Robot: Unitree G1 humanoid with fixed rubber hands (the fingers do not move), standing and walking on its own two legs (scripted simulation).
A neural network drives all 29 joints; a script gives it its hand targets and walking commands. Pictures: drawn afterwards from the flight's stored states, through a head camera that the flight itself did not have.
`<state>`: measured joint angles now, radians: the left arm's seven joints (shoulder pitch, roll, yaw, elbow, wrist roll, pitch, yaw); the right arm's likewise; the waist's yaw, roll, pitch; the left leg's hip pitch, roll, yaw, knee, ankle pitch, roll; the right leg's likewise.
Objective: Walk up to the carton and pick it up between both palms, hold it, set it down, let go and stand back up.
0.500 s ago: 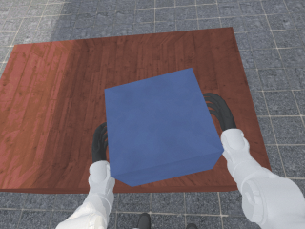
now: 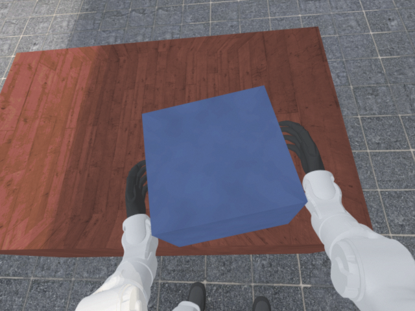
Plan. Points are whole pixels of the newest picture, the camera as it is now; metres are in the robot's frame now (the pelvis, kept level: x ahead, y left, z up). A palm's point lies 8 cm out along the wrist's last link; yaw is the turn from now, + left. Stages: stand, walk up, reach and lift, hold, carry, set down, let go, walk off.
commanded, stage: set down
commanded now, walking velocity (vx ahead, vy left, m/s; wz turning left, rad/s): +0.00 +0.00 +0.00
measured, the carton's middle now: (218, 171) +0.41 +0.06 -0.10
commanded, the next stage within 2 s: none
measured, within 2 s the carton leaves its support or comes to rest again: neither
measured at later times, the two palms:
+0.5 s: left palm (140, 206) +0.31 +0.21 -0.08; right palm (310, 164) +0.42 -0.13 -0.06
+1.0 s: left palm (139, 216) +0.29 +0.22 -0.11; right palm (310, 165) +0.43 -0.14 -0.07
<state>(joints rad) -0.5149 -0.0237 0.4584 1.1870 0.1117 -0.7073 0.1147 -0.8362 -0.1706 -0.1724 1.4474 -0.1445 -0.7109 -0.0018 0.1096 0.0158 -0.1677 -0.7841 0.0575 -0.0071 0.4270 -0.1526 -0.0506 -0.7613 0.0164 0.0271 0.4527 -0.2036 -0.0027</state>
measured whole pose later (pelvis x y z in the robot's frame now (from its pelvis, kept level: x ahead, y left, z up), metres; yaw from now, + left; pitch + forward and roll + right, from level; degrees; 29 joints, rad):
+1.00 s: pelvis -0.03 +0.00 -0.04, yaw +0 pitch +33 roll +0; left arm -0.65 0.01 0.27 1.36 -0.10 -0.63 0.14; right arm -0.96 -0.29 0.10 1.56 0.25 -0.60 0.07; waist 0.18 0.00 -0.25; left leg -1.10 0.06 -0.01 0.80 -0.28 -0.05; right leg -1.07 0.02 0.03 0.82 -0.33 0.00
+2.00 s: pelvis -0.07 +0.00 -0.05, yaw +0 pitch +30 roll +0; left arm -0.32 0.03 0.14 0.81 -0.14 -0.42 0.15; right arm -0.58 -0.45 0.17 1.27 0.41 -0.57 0.20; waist 0.18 -0.02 -0.26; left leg -1.11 0.06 -0.01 0.83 -0.25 -0.05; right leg -1.08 0.03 0.03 0.86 -0.30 0.00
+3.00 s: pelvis -0.03 +0.00 -0.01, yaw +0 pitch +8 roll +0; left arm 0.22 0.03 0.05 0.51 -0.14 -0.33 0.21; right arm 0.07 -0.48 0.17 1.01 0.49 -0.62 0.31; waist 0.13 -0.03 -0.13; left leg -0.53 0.06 -0.01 0.69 -0.30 -0.05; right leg -0.50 0.02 0.03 0.71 -0.35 0.00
